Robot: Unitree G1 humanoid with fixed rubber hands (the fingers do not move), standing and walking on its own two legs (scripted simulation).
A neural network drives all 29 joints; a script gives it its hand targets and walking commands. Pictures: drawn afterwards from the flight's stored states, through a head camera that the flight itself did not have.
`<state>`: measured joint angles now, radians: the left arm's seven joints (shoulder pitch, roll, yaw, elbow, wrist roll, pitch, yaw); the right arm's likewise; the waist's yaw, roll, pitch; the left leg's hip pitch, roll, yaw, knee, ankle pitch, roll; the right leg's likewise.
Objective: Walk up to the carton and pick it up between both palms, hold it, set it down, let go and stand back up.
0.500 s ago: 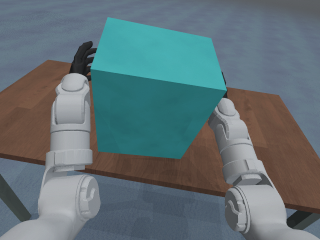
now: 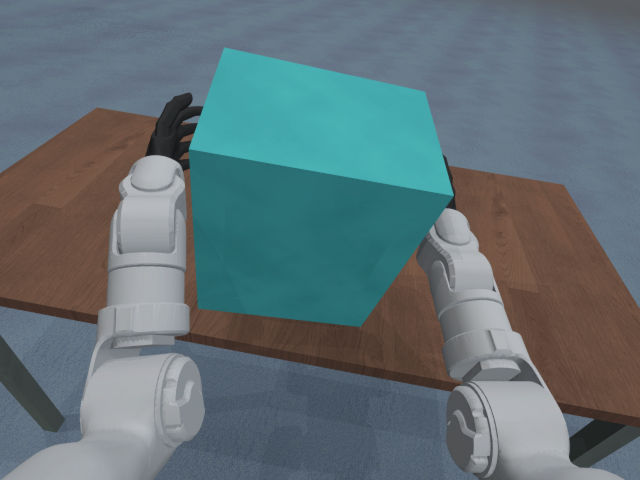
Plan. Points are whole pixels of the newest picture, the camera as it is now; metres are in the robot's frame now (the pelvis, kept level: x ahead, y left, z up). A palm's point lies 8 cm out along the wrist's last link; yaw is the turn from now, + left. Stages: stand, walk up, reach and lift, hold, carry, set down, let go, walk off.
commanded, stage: set down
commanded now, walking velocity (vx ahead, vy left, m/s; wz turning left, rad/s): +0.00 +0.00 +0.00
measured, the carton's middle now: (302, 208) +0.40 +0.01 +0.17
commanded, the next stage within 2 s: none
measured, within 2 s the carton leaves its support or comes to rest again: rests again in 1.54 s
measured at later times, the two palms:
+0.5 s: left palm (179, 184) +0.41 +0.16 +0.20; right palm (431, 224) +0.38 -0.17 +0.17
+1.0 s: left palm (195, 205) +0.42 +0.14 +0.16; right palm (432, 243) +0.39 -0.18 +0.13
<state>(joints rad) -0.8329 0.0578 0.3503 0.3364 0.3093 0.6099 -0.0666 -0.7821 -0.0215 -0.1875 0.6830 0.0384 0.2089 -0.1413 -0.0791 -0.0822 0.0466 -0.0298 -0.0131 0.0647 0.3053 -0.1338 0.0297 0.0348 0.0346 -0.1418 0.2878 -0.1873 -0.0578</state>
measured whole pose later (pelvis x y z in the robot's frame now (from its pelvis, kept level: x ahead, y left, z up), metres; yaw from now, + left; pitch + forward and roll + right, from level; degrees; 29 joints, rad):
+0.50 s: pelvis +0.01 +0.01 +0.00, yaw -1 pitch -6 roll +0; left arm -0.80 0.03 0.33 0.46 0.28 0.51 -0.01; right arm -0.76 -0.03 -0.26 0.76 -0.02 0.14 -0.09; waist -0.08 -0.07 0.03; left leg -0.07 -0.02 0.08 0.32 -0.14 0.04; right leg 0.00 0.03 -0.13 0.28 -0.18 -0.05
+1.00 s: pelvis +0.01 +0.01 +0.00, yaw -1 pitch -3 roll +0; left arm -0.75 0.00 0.31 0.51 0.25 0.42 0.02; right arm -0.69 -0.02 -0.28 0.76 -0.05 0.08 -0.08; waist -0.07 -0.05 0.02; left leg -0.12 -0.01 0.09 0.31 -0.15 0.04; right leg -0.05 0.03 -0.12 0.27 -0.18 -0.05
